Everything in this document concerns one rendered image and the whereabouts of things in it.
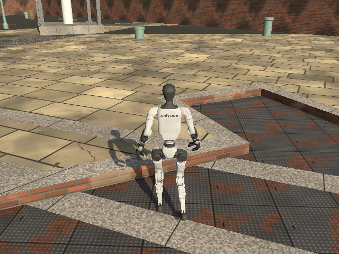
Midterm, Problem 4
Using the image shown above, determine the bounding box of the right robot hand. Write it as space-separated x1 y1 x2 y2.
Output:
188 142 201 151

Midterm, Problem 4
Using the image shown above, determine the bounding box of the humanoid robot head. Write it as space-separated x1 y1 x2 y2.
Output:
160 84 178 109

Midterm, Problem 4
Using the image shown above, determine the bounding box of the robot left forearm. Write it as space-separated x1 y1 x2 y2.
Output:
137 129 148 151

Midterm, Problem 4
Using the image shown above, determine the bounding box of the left robot foot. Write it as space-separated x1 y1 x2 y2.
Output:
157 200 164 213

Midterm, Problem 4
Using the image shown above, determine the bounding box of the left robot hand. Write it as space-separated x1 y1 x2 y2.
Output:
135 148 148 161

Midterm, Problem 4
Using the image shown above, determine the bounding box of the robot left upper arm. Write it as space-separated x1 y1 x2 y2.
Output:
144 107 158 137

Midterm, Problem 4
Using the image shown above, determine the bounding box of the robot right forearm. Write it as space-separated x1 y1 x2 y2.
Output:
190 127 200 144

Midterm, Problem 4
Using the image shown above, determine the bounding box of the robot right upper arm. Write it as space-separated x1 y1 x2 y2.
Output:
180 106 195 135

